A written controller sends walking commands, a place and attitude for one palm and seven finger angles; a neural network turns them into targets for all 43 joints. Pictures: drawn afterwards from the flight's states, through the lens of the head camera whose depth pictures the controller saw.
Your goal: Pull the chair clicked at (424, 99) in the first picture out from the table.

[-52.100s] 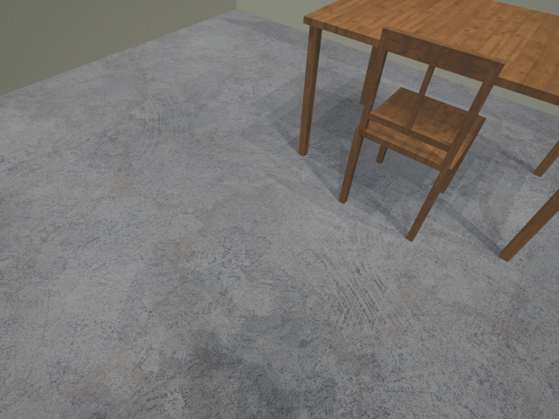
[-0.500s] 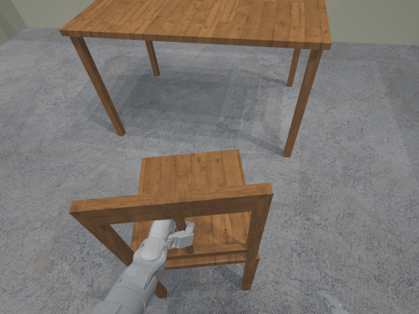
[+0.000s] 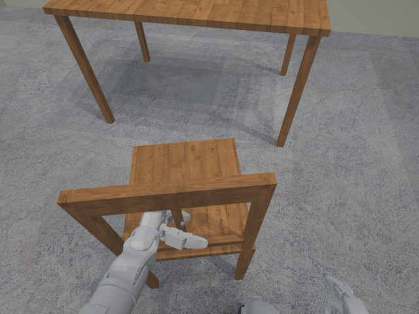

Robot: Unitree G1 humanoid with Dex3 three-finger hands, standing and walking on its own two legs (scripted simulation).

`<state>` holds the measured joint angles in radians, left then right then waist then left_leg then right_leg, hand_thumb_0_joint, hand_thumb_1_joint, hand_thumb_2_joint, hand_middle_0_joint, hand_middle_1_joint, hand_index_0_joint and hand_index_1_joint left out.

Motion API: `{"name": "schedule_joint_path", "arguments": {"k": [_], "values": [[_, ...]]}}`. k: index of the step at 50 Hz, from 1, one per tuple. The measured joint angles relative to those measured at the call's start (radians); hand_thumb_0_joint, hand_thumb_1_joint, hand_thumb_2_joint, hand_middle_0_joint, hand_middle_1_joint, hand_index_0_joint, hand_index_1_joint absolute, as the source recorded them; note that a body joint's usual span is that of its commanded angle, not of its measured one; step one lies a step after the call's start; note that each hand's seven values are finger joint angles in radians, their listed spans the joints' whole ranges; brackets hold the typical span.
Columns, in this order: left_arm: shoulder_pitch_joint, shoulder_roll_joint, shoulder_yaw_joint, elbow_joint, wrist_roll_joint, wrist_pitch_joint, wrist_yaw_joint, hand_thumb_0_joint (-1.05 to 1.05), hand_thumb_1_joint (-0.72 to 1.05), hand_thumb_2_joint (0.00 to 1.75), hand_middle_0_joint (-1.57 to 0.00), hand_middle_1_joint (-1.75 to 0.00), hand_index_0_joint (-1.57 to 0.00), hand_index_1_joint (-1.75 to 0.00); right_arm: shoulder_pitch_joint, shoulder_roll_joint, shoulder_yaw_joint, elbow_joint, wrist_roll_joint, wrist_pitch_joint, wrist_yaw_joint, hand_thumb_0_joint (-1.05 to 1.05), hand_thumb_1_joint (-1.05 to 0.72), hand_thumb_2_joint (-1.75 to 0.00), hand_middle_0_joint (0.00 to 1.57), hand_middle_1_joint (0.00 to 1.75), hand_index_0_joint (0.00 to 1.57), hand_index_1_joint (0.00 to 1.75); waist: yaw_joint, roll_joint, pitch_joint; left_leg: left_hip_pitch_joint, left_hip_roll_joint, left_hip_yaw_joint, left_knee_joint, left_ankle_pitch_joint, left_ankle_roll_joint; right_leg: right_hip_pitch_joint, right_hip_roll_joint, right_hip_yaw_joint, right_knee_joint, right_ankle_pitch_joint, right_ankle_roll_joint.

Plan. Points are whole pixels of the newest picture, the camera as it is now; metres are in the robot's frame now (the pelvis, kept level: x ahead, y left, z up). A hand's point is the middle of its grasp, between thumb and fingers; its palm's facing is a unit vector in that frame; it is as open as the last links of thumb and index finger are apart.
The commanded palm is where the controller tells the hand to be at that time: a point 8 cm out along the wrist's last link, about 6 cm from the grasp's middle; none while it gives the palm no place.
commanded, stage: open the thumb and straighten the fingers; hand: left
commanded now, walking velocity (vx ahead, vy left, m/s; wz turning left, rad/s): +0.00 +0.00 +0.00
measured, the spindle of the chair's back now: (180, 226) +0.32 +0.07 -0.10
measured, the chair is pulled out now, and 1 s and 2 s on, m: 0.67 0.67 0.67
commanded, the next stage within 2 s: draw the fingers out of the gap in 0.36 s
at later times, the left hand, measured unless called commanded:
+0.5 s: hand (180, 228) +0.29 +0.06 -0.04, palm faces -0.19 -0.98 -0.10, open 17.4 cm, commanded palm +0.27 +0.12 -0.03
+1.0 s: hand (172, 275) +0.21 +0.07 -0.04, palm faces -0.18 -0.98 -0.08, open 17.5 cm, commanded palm +0.20 +0.12 -0.03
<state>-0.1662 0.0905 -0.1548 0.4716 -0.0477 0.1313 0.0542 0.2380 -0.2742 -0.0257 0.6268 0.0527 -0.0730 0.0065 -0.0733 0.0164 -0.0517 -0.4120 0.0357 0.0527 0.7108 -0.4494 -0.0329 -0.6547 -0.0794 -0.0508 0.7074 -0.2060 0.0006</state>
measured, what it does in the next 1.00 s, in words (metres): stands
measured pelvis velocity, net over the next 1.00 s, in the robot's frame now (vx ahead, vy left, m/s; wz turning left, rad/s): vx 0.00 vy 0.00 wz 0.05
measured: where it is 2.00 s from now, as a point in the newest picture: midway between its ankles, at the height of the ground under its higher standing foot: outside the picture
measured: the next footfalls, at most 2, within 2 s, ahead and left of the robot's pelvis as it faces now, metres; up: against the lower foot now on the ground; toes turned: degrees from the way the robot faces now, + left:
none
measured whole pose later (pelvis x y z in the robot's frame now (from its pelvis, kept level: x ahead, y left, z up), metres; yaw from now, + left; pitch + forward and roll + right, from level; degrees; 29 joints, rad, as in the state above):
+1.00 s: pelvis +0.00 +0.00 -0.02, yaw +3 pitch +10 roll +1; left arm 0.30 0.13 -0.24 -0.04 -0.02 0.22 0.00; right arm 0.23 -0.25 0.03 0.46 0.05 -0.12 -0.04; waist -0.04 0.04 -0.09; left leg -0.53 0.03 -0.01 0.90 -0.54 -0.04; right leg -0.75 -0.11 -0.09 0.89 -0.31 0.00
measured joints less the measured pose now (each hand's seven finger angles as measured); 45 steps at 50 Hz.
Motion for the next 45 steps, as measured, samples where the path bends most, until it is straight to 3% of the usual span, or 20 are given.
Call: {"name": "schedule_joint_path", "arguments": {"k": [7, 15, 20, 31, 45], "values": [[0.013, -0.017, -0.008, -0.046, -0.011, 0.033, -0.001, 0.0, -0.46, 0.24, -0.28, -0.86, -0.3, -0.87, 0.002, 0.02, 0.018, -0.019, -0.004, -0.005, -0.009, 0.01, -0.91, -0.9, 0.2, 0.29, 0.19, 0.3, 0.012, 0.015, -0.007, -0.029, -0.005, -0.003, 0.038, -0.016, 0.0, -0.032, -0.007, 0.002, 0.043, -0.018, 0.001], [0.01, 0.004, 0.012, -0.067, -0.011, 0.057, -0.019, -0.01, -0.53, 0.21, -0.11, -0.34, -0.12, -0.34, -0.006, 0.037, 0.043, -0.04, -0.003, -0.009, -0.023, 0.01, -0.91, -0.9, 0.2, 0.3, 0.2, 0.3, 0.015, 0.015, 0.004, -0.05, -0.004, -0.015, 0.063, -0.023, -0.006, -0.049, -0.01, -0.008, 0.069, -0.03, -0.005], [0.019, 0.014, 0.012, -0.087, -0.016, 0.063, -0.033, -0.01, -0.54, 0.2, -0.05, -0.14, -0.05, -0.14, 0.0, 0.026, 0.04, -0.047, -0.002, -0.016, -0.026, 0.01, -0.91, -0.9, 0.2, 0.3, 0.2, 0.3, 0.015, 0.019, -0.001, -0.061, -0.003, -0.026, 0.071, -0.025, -0.009, -0.054, -0.012, -0.018, 0.075, -0.035, -0.007], [0.153, 0.025, 0.013, -0.202, -0.005, 0.063, -0.052, -0.01, -0.54, 0.2, -0.01, -0.01, -0.01, -0.01, 0.009, 0.004, 0.024, -0.087, -0.001, -0.009, -0.025, 0.02, -0.91, -0.9, 0.2, 0.3, 0.2, 0.3, 0.009, 0.011, -0.014, -0.078, 0.001, -0.03, 0.097, -0.043, -0.013, -0.074, -0.01, -0.021, 0.105, -0.055, -0.012], [0.407, 0.044, -0.063, -0.445, 0.016, 0.071, -0.057, -0.01, -0.54, 0.2, 0.0, 0.0, -0.01, 0.0, 0.0, 0.015, 0.041, -0.141, -0.003, -0.049, -0.039, 0.02, -0.91, -0.9, 0.2, 0.3, 0.2, 0.3, 0.028, 0.021, -0.026, -0.1, -0.004, -0.056, 0.162, -0.079, -0.01, -0.08, -0.024, -0.041, 0.158, -0.091, -0.007]]}}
